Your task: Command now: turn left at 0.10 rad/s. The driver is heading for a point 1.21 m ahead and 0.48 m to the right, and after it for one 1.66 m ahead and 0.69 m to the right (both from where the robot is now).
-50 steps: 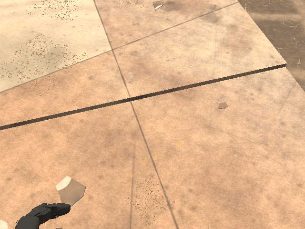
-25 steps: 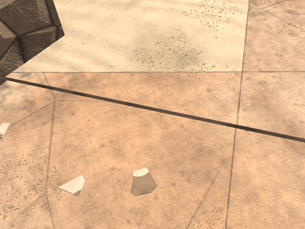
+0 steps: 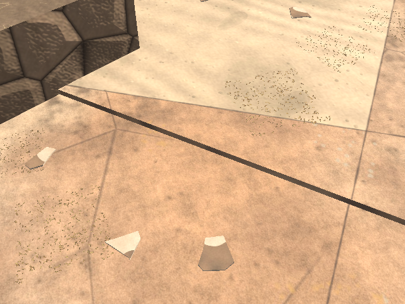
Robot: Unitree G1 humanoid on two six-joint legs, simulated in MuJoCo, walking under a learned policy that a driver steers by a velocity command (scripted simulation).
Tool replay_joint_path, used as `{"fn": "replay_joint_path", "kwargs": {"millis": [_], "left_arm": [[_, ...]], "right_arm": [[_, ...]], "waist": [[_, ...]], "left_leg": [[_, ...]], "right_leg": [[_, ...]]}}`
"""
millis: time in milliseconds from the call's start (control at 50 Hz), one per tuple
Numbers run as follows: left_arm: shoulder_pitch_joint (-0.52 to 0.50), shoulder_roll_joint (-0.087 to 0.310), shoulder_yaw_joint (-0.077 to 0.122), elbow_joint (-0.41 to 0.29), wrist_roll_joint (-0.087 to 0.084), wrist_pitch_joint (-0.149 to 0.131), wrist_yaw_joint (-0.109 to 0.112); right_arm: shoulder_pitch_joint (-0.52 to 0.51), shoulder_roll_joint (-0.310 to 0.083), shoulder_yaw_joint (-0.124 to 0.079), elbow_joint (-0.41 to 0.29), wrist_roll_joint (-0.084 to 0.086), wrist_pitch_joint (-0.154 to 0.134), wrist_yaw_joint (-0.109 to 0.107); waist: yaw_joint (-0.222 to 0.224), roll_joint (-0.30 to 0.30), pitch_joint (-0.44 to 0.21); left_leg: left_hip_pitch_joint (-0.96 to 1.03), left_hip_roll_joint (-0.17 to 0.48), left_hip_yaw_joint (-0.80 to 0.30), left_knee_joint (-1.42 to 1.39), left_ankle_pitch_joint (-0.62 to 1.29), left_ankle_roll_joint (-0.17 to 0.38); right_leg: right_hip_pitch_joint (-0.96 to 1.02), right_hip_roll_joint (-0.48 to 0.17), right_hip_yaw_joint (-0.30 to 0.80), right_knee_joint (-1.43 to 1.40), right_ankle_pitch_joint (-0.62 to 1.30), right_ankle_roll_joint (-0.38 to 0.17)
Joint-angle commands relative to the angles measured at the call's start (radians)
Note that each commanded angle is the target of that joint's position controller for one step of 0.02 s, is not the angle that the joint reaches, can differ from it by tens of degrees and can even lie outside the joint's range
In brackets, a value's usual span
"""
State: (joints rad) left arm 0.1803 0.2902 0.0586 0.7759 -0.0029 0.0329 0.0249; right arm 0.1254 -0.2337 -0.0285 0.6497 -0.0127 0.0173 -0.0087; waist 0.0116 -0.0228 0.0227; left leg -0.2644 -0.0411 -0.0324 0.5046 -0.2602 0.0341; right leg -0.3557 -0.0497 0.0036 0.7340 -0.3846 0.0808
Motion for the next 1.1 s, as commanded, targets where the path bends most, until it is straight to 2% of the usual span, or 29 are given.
{"fn": "replay_joint_path", "kwargs": {"millis": [20, 40, 60, 80, 100, 120, 260, 540, 560, 580, 600, 620, 640, 660, 680, 720, 760, 780, 800, 820, 840, 860, 880, 900, 920, 940, 960, 1000, 1100], "left_arm": [[0.017, 0.056, 0.004, -0.053, 0.006, -0.019, -0.007], [0.025, 0.075, 0.004, -0.051, 0.023, -0.024, -0.008], [0.030, 0.141, 0.014, -0.060, 0.030, -0.025, -0.003], [-0.014, 0.152, 0.019, -0.041, 0.017, -0.027, -0.006], [-0.044, 0.093, 0.007, -0.060, 0.011, -0.033, -0.013], [-0.038, 0.077, 0.002, -0.051, 0.018, -0.039, -0.014], [-0.009, 0.060, -0.010, -0.018, 0.014, -0.057, 0.000], [-0.002, 0.046, -0.016, 0.078, 0.007, -0.056, -0.002], [0.037, 0.066, -0.008, 0.100, 0.000, -0.052, 0.000], [0.064, 0.095, 0.004, 0.109, -0.013, -0.047, 0.002], [0.113, 0.118, 0.012, 0.116, -0.023, -0.051, 0.004], [0.149, 0.165, 0.025, 0.128, -0.031, -0.065, 0.005], [0.136, 0.181, 0.033, 0.124, -0.030, -0.082, 0.009], [0.126, 0.160, 0.030, 0.115, -0.015, -0.101, 0.010], [0.096, 0.135, 0.024, 0.099, -0.011, -0.115, 0.008], [0.059, 0.131, 0.025, 0.079, -0.033, -0.120, -0.002], [0.056, 0.150, 0.032, 0.079, -0.042, -0.112, -0.008], [0.070, 0.157, 0.045, 0.110, 0.040, -0.094, -0.027], [0.046, 0.154, 0.052, 0.107, 0.041, -0.081, -0.032], [0.019, 0.125, 0.047, 0.095, 0.036, -0.080, -0.034], [-0.063, 0.051, 0.027, 0.058, 0.039, -0.088, -0.037], [-0.122, -0.068, -0.004, -0.024, 0.026, -0.101, -0.032], [-0.086, -0.032, -0.001, -0.041, 0.017, -0.095, -0.039], [-0.092, 0.017, 0.009, -0.036, 0.018, -0.090, -0.052], [-0.037, 0.037, 0.015, -0.010, 0.024, -0.088, -0.067], [0.009, 0.045, 0.022, 0.010, 0.034, -0.081, -0.079], [0.009, 0.049, 0.025, 0.012, 0.042, -0.068, -0.092], [-0.028, 0.020, 0.019, -0.003, 0.034, -0.047, -0.106], [-0.205, 0.005, 0.005, -0.074, 0.026, -0.029, -0.119]], "right_arm": [[-0.028, -0.119, -0.028, -0.028, 0.013, -0.012, -0.001], [0.010, -0.100, -0.021, -0.009, 0.010, -0.019, 0.000], [0.047, -0.092, -0.019, 0.001, -0.010, -0.029, 0.004], [0.088, -0.079, -0.020, 0.009, -0.015, -0.030, 0.005], [0.028, -0.122, -0.026, 0.020, -0.019, -0.026, 0.001], [-0.007, -0.131, -0.033, 0.018, -0.011, -0.022, -0.003], [0.026, -0.092, -0.035, 0.078, -0.001, -0.011, -0.015], [0.072, -0.101, -0.045, 0.231, 0.007, -0.008, -0.035], [0.107, -0.103, -0.048, 0.255, 0.015, -0.006, -0.036], [0.110, -0.110, -0.053, 0.258, 0.025, -0.008, -0.033], [0.062, -0.115, -0.055, 0.234, 0.032, -0.022, -0.029], [-0.004, -0.074, -0.045, 0.195, 0.048, -0.047, -0.019], [-0.065, -0.076, -0.043, 0.167, 0.056, -0.070, -0.010], [-0.087, -0.103, -0.051, 0.159, 0.056, -0.089, -0.003], [-0.067, -0.103, -0.054, 0.166, 0.054, -0.102, 0.004], [-0.029, -0.081, -0.047, 0.182, 0.052, -0.121, 0.016], [0.000, -0.062, -0.045, 0.207, 0.039, -0.131, 0.022], [0.059, -0.066, -0.047, 0.213, -0.037, -0.097, 0.052], [0.159, -0.056, -0.052, 0.246, -0.034, -0.083, 0.053], [0.285, -0.089, -0.065, 0.282, -0.025, -0.081, 0.039], [0.460, -0.169, -0.086, 0.311, -0.037, -0.094, 0.020], [0.493, -0.269, -0.088, 0.292, -0.059, -0.106, 0.008], [0.360, -0.251, -0.081, 0.263, -0.057, -0.098, -0.001], [0.240, -0.202, -0.069, 0.227, -0.042, -0.102, 0.000], [0.182, -0.166, -0.058, 0.213, -0.029, -0.111, 0.005], [0.159, -0.148, -0.050, 0.205, -0.025, -0.118, 0.004], [0.177, -0.126, -0.042, 0.216, -0.024, -0.125, -0.002], [0.242, -0.101, -0.035, 0.247, -0.023, -0.136, 0.001], [0.323, -0.078, -0.028, 0.280, -0.030, -0.149, 0.002]], "waist": [[0.019, 0.153, -0.091], [0.014, 0.111, -0.093], [-0.026, 0.004, -0.098], [-0.080, -0.135, -0.088], [-0.030, -0.090, -0.052], [-0.016, -0.069, -0.038], [-0.005, -0.005, -0.032], [-0.011, 0.024, -0.020], [-0.008, 0.004, -0.062], [0.003, -0.029, -0.021], [0.031, -0.069, 0.053], [0.041, -0.170, 0.114], [0.050, -0.193, 0.177], [0.050, -0.156, 0.175], [0.027, -0.117, 0.135], [0.004, -0.103, 0.066], [-0.018, -0.115, 0.035], [-0.043, -0.098, 0.020], [-0.096, -0.064, 0.027], [-0.154, 0.007, 0.002], [-0.259, 0.198, -0.048], [-0.239, 0.362, -0.061], [-0.144, 0.242, -0.039], [-0.090, 0.122, 0.029], [-0.053, 0.093, 0.030], [-0.029, 0.124, 0.012], [-0.028, 0.132, 0.023], [-0.036, 0.106, 0.056], [-0.051, 0.089, 0.146]], "left_leg": [[0.035, 0.221, -0.195, -0.097, 0.312, 0.159], [-0.004, 0.186, -0.187, -0.095, 0.204, 0.108], [-0.047, 0.119, -0.137, -0.046, 0.070, 0.053], [0.013, 0.061, -0.066, -0.078, -0.011, 0.008], [0.050, 0.054, -0.059, -0.062, 0.008, -0.018], [0.050, 0.052, -0.054, -0.048, 0.029, -0.017], [0.047, 0.061, -0.064, -0.051, 0.123, -0.010], [0.096, 0.066, -0.057, -0.062, 0.194, -0.028], [0.093, 0.025, -0.010, -0.027, -0.035, -0.017], [0.008, 0.000, 0.015, 0.016, -0.297, -0.005], [-0.137, 0.006, 0.018, 0.086, -0.410, 0.004], [-0.235, 0.010, 0.072, 0.212, -0.300, 0.002], [-0.311, 0.069, 0.027, 0.323, -0.215, 0.011], [-0.394, 0.111, -0.016, 0.415, -0.222, 0.021], [-0.437, 0.139, -0.030, 0.453, -0.204, 0.032], [-0.337, 0.150, 0.005, 0.293, -0.156, 0.035], [-0.078, 0.081, 0.085, 0.132, -0.095, 0.001], [0.043, 0.004, 0.164, 0.029, -0.082, -0.014], [0.216, -0.024, 0.212, -0.045, 0.032, -0.028], [0.434, -0.023, 0.200, -0.041, 0.016, -0.032], [0.594, 0.174, -0.050, -0.149, -0.200, -0.017], [0.538, 0.445, -0.506, -0.355, -0.593, 0.027], [0.405, 0.531, -0.680, -0.413, -0.750, 0.109], [0.332, 0.503, -0.567, -0.389, -0.653, 0.103], [0.281, 0.429, -0.391, -0.382, -0.509, 0.071], [0.253, 0.384, -0.271, -0.397, -0.409, 0.046], [0.240, 0.356, -0.175, -0.409, -0.316, 0.035], [0.249, 0.325, -0.036, -0.409, -0.162, 0.016], [0.264, 0.287, 0.192, -0.450, 0.078, 0.009]], "right_leg": [[0.156, 0.011, -0.013, -0.289, 0.197, -0.031], [0.241, -0.015, 0.031, -0.343, 0.340, -0.049], [0.296, -0.099, 0.111, -0.321, 0.536, -0.082], [0.180, -0.109, 0.105, -0.301, 0.369, -0.136], [0.117, -0.073, 0.094, -0.323, 0.231, -0.140], [0.103, -0.059, 0.081, -0.327, 0.186, -0.123], [0.126, -0.027, 0.045, -0.300, 0.207, -0.098], [0.141, -0.005, 0.029, -0.313, 0.263, -0.105], [0.163, 0.010, 0.022, -0.322, 0.032, -0.125], [0.145, -0.015, 0.079, -0.359, -0.281, -0.163], [0.146, -0.097, 0.213, -0.443, -0.514, -0.219], [0.159, -0.246, 0.426, -0.577, -0.645, -0.298], [0.135, -0.342, 0.562, -0.656, -0.578, -0.352], [0.180, -0.370, 0.585, -0.671, -0.465, -0.359], [0.240, -0.353, 0.545, -0.652, -0.374, -0.338], [0.243, -0.271, 0.362, -0.633, -0.222, -0.271], [0.109, -0.163, 0.212, -0.605, -0.118, -0.246], [0.061, -0.099, 0.155, -0.561, -0.164, -0.265], [-0.057, -0.077, 0.132, -0.479, -0.202, -0.265], [-0.221, -0.041, 0.120, -0.346, -0.185, -0.249], [-0.390, 0.063, 0.034, 0.029, -0.123, -0.215], [-0.560, 0.126, 0.046, 0.332, -0.160, -0.202], [-0.606, 0.041, 0.128, 0.475, -0.036, -0.216], [-0.622, -0.016, 0.128, 0.510, 0.075, -0.207], [-0.558, -0.042, 0.124, 0.484, 0.142, -0.187], [-0.503, -0.055, 0.097, 0.482, 0.167, -0.168], [-0.496, -0.060, 0.070, 0.513, 0.200, -0.153], [-0.538, -0.058, 0.046, 0.546, 0.266, -0.148], [-0.573, -0.040, -0.045, 0.378, 0.359, -0.168]]}}
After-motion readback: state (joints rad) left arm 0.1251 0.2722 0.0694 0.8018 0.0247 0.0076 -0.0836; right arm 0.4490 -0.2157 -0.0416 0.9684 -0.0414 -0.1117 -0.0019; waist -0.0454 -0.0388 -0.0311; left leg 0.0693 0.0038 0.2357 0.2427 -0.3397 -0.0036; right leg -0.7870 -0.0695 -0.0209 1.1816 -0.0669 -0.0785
